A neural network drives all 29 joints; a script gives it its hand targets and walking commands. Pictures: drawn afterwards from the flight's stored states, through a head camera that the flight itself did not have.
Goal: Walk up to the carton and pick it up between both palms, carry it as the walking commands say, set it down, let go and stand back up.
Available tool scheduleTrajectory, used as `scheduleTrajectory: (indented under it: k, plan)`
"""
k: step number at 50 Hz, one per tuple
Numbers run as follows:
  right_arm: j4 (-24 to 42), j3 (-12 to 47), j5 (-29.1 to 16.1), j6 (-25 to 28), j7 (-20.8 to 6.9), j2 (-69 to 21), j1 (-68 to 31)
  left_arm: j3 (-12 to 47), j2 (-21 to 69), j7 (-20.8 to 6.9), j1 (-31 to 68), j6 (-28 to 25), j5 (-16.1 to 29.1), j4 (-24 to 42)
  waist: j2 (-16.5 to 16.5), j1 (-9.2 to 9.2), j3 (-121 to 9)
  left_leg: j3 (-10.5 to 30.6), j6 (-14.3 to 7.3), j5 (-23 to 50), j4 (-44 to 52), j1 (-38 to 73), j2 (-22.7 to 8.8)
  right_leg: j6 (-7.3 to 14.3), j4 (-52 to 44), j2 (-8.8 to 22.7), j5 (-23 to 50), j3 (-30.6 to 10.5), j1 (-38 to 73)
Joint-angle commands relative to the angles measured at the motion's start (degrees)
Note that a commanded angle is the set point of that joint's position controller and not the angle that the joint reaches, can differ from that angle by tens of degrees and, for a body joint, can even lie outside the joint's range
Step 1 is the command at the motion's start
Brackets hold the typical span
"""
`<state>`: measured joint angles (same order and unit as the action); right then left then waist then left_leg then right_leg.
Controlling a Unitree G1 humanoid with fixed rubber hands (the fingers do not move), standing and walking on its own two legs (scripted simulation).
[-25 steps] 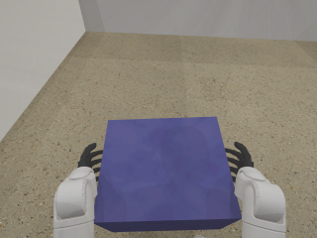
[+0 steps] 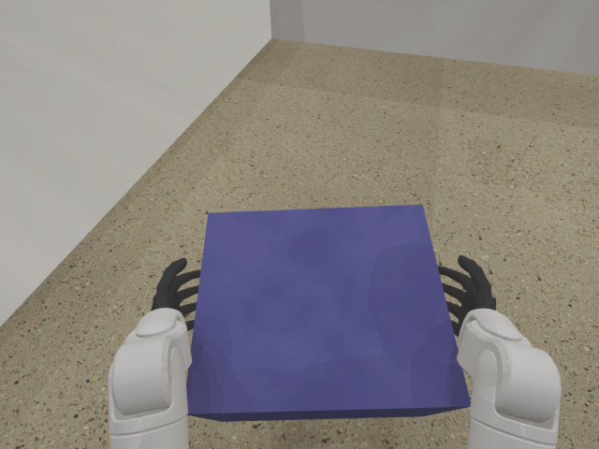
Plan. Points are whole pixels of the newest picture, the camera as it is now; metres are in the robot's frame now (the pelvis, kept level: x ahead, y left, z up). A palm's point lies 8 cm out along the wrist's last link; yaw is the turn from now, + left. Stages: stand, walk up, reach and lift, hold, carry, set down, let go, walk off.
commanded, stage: carry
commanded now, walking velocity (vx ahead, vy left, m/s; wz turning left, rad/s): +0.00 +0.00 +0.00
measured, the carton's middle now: (318, 317) +0.31 -0.02 +0.02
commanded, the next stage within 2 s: none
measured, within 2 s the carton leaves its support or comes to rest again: neither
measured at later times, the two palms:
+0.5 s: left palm (94, 443) +0.15 +0.20 +0.10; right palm (490, 434) +0.14 -0.16 +0.10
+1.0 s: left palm out of the picture +0.09 +0.20 +0.07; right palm out of the picture +0.08 -0.16 +0.08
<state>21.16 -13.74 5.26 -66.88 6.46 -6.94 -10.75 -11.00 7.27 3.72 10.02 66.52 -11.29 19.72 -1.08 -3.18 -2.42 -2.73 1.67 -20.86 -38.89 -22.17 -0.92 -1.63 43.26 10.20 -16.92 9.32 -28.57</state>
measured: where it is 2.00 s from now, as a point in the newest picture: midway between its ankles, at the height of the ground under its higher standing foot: outside the picture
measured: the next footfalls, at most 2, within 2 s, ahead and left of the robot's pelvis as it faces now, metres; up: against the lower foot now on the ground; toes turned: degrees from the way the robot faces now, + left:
right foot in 0.24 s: -0.01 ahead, -0.10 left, +0.00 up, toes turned -4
right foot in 1.04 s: -0.11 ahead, -0.08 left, +0.00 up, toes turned -2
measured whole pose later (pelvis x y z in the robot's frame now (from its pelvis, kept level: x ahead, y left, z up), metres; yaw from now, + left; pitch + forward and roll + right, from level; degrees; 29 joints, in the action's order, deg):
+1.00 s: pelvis -0.18 +0.01 -0.01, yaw +2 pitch +0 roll +0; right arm 14.1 -13.3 5.5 -69.1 11.1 -8.0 -11.2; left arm -8.7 0.0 3.3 15.7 69.9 -8.4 6.8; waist -1.1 -0.3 -3.8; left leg -5.1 -1.8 -6.9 -39.1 -31.7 -2.0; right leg 1.3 54.3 1.4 -24.3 5.2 -29.8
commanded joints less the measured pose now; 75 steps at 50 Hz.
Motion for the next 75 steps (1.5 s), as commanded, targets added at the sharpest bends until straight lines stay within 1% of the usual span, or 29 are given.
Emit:
scheduleTrajectory:
  k: [1, 2, 4, 7, 9, 12, 13, 15, 22, 25, 31, 37, 38, 42, 44, 45, 46, 48, 51, 52, 53, 54, 56, 58, 59, 60, 63, 69, 75]
  plan:
    - [-3.5, 46.7, -24.7, -2.0, -21.3, -45.1, -23.4, 41.9, 46.5, -17.3, 25.1, 1.8, 27.0, 2.8, 26.1, 2.3, -16.5, 27.4, -8.7, 32.6, 18.4, 14.8, -22.1, -4.1, 6.3, -3.5, -14.7, -0.3, -9.2]
    - [-0.6, 47.9, -25.7, -1.0, -20.6, -48.0, -25.9, 42.6, 45.8, -18.0, 29.1, 1.1, 28.3, 4.4, 19.0, 1.9, -19.5, 22.3, -11.5, 41.6, 13.8, 14.3, -21.1, -2.6, 15.7, -2.5, -19.9, -6.3, -6.5]
    - [-1.2, 46.2, -23.4, -0.4, -19.5, -49.8, -26.5, 47.6, 50.6, -19.1, 34.8, 0.1, 32.4, 5.1, 10.4, 2.11, -17.0, 17.3, -11.3, 33.5, 16.0, 7.1, -18.5, -2.9, 20.9, -3.1, -14.7, -5.7, -4.6]
    - [0.9, 44.9, -22.0, 0.5, -18.1, -49.2, -25.4, 47.7, 49.0, -19.8, 37.2, 0.1, 35.6, 6.0, 16.0, 2.43, -17.7, 12.1, -8.4, 8.7, 18.3, 4.6, -12.5, -1.3, 13.5, -4.6, -8.6, -6.2, -0.8]
    - [2.9, 46.7, -21.3, 0.6, -17.0, -49.1, -26.4, 47.5, 48.6, -20.5, 35.7, 0.8, 36.2, 6.2, 10.8, 2.18, -17.0, 15.2, -9.6, 10.2, 18.7, 6.5, -14.6, -1.0, 6.2, -6.0, -11.9, -5.4, 1.4]
    - [-1.9, 44.4, -19.8, -0.8, -16.9, -46.7, -22.5, 44.8, 47.2, -20.9, 30.9, 2.2, 34.6, -0.7, 11.9, 3.39, -18.5, 15.0, -5.5, 1.6, 18.0, 1.7, -12.0, 0.9, -14.2, -5.5, -2.9, -7.4, 14.1]
    - [0.7, 47.1, -21.3, -0.9, -17.3, -48.7, -27.2, 44.9, 47.7, -21.0, 33.2, 1.6, 34.9, 0.2, -1.3, 2.81, -18.3, 10.2, -2.2, -0.8, 15.7, -0.5, -7.0, 2.4, -16.2, -2.0, -5.5, -13.2, 14.5]
    - [1.2, 48.7, -22.1, -0.9, -17.9, -49.1, -31.2, 44.1, 48.0, -21.0, 34.2, 1.3, 33.3, 1.0, -11.4, 3.6, -13.6, 1.4, -0.5, -1.1, 1.7, 1.4, -0.3, 6.0, -30.1, 8.8, -17.7, -27.0, 5.6]
    - [-2.9, 48.9, -26.3, -2.9, -20.1, -50.5, -32.8, 40.2, 46.5, -19.1, 29.9, 2.2, 28.1, -3.0, -5.1, 3.49, -14.7, 0.8, -1.1, 3.6, 5.8, 10.0, -2.5, 3.0, -26.6, 2.7, -22.2, -13.5, -1.0]
    - [-2.8, 48.4, -27.2, -3.2, -20.7, -48.6, -33.3, 40.4, 46.1, -18.7, 30.6, 2.0, 27.2, -3.6, 3.7, 3.78, -9.3, 13.8, -2.3, -17.9, 23.2, -3.9, -10.2, 0.9, -14.9, -5.4, -16.2, -7.1, 5.3]
    - [-6.1, 45.6, -25.4, -2.9, -19.6, -50.7, -32.7, 43.8, 49.6, -18.8, 38.1, 1.5, 31.1, -2.2, 11.3, 3.92, -16.8, 9.7, -2.8, -19.6, 26.4, -4.9, -9.9, 2.4, -6.0, -8.1, -6.5, -4.4, 15.2]
    - [-4.1, 45.0, -24.1, -2.4, -19.0, -51.9, -33.5, 43.3, 49.4, -20.0, 40.5, 2.1, 32.3, -1.9, -2.4, 3.14, -13.9, 0.8, -1.5, -8.0, 10.0, -0.6, -2.0, 3.9, -25.4, 0.6, -24.2, -18.2, 3.5]
    - [-3.4, 45.2, -24.4, -2.4, -19.0, -52.8, -35.3, 43.1, 50.1, -20.0, 39.9, 2.2, 32.4, -1.8, -5.5, 3.13, -16.2, -1.3, -1.6, 0.5, 2.6, 6.5, -0.2, 3.6, -28.3, 2.5, -22.4, -18.5, -0.9]
    - [-5.1, 44.9, -23.5, -3.2, -19.4, -52.9, -33.5, 41.9, 49.9, -19.7, 40.8, 3.0, 31.5, -2.4, -10.8, 2.45, -16.4, -4.3, -4.3, -2.1, -9.3, 15.8, 2.1, 3.4, -29.7, 3.1, -30.1, -12.6, -14.1]
    - [-7.5, 43.8, -23.7, -4.0, -19.8, -51.2, -32.8, 41.2, 49.1, -19.2, 38.7, 3.9, 29.8, -5.3, 1.0, 1.99, -10.5, 5.0, -5.0, -11.0, 4.0, 9.0, -4.2, 1.1, -14.7, -4.4, -25.6, -4.6, -16.7]
    - [-5.2, 43.9, -25.3, -3.8, -20.2, -51.1, -33.9, 40.7, 49.2, -19.4, 36.1, 4.0, 29.1, -6.6, 18.3, 2.0, -10.4, 19.9, -7.7, -26.5, 24.5, -1.8, -13.3, 0.4, 3.5, -10.6, -18.5, -0.5, -10.5]
    - [-4.1, 45.3, -26.8, -3.6, -20.2, -51.8, -35.3, 40.8, 49.5, -19.1, 35.8, 3.4, 28.6, -5.3, 19.2, 3.08, -15.0, 25.9, -9.4, -32.6, 33.8, -10.8, -20.2, 0.5, 17.2, -11.8, -11.6, -1.8, 2.6]
    - [-6.8, 44.6, -26.3, -3.7, -20.3, -52.3, -34.5, 42.2, 50.9, -18.6, 40.8, 2.1, 29.9, -2.1, 19.5, 4.81, -15.2, 10.2, -5.1, -25.6, 36.1, -23.7, -15.1, 3.4, 21.4, -10.5, -7.0, -3.6, 17.5]
    - [-2.8, 45.5, -26.0, -2.6, -19.6, -52.6, -34.1, 43.0, 51.2, -18.6, 40.8, 1.7, 31.7, -1.2, 12.8, 3.76, -18.0, 8.6, -4.4, -16.7, 25.2, -4.8, -12.4, 3.6, -3.1, -10.9, -12.7, -3.6, 14.5]
    - [-0.2, 46.9, -25.9, -2.2, -19.3, -51.4, -35.3, 43.0, 51.5, -19.0, 39.4, 1.5, 32.1, -1.9, 8.5, 3.71, -18.5, 9.8, -4.9, -13.7, 19.6, -0.3, -11.5, 4.1, -14.3, -8.7, -12.9, -7.8, 15.0]
    - [0.7, 46.8, -25.5, -2.5, -19.4, -51.1, -34.9, 42.2, 51.0, -19.2, 36.2, 1.4, 31.6, -2.8, -3.7, 3.58, -18.4, 5.8, -0.2, -11.1, 15.7, -6.1, -6.5, 6.3, -19.5, -3.3, -20.4, -17.6, 15.9]
    - [0.9, 47.1, -25.2, -2.5, -19.8, -51.8, -37.2, 43.8, 52.5, -19.6, 39.4, 1.2, 32.2, -1.4, -14.0, 3.51, -14.6, -0.8, 0.6, -2.9, 1.8, -4.5, -1.3, 9.9, -30.9, 6.6, -33.0, -33.9, 5.8]
    - [-0.7, 48.1, -24.9, -1.9, -19.5, -52.6, -36.3, 43.6, 53.6, -19.9, 38.9, 1.0, 32.2, 0.6, -5.9, 3.96, -14.4, -0.3, -1.4, 5.0, -7.1, 4.8, -0.9, 9.0, -30.5, 6.8, -23.3, -24.7, -1.8]
    - [0.4, 49.2, -25.8, -2.1, -19.5, -52.6, -35.8, 41.7, 51.0, -19.6, 37.1, 1.7, 30.2, 0.7, -8.2, 3.45, -14.0, 0.5, -2.3, 6.3, -3.1, 6.3, -2.5, 7.8, -27.8, 4.5, -12.3, -19.0, -1.4]
    - [-1.1, 48.1, -26.0, -2.6, -20.0, -52.1, -36.3, 42.1, 51.9, -19.5, 37.0, 2.1, 29.8, 0.2, -1.8, 3.24, -17.7, 0.6, -2.6, 8.1, 3.9, 8.8, -2.3, 7.1, -22.4, 3.2, -4.8, -16.7, 3.2]
    - [-3.6, 48.7, -25.8, -3.1, -20.1, -50.6, -33.2, 41.0, 48.8, -19.0, 32.8, 2.2, 28.6, -1.2, -4.8, 3.3, -18.1, 2.3, -2.0, 8.1, 11.0, 9.6, -3.7, 5.2, -20.4, 1.9, -0.3, -15.6, 5.4]
    - [-3.5, 48.2, -26.2, -2.5, -20.2, -50.8, -32.4, 42.6, 49.8, -19.0, 35.2, 2.0, 29.9, 0.1, 4.0, 3.55, -20.5, 9.5, -3.7, 6.8, 16.0, 5.9, -9.3, 3.5, -15.7, -4.1, -0.4, -10.0, 12.6]
    - [-3.9, 47.1, -24.4, -3.2, -19.9, -49.5, -32.1, 42.3, 49.9, -19.6, 33.0, 3.0, 29.8, -5.2, -2.1, 3.12, -15.5, 2.7, -1.8, 7.5, 12.1, 7.1, -4.4, 4.0, -25.5, 0.3, -8.4, -15.2, 7.1]
    - [-3.5, 46.7, -25.3, -3.1, -19.6, -50.3, -35.9, 41.5, 50.8, -19.7, 35.7, 3.3, 30.7, -5.6, 1.5, 3.33, -15.5, 5.1, -1.9, 4.7, 14.8, 5.7, -6.2, 3.6, -23.0, -2.1, -5.6, -12.8, 8.4]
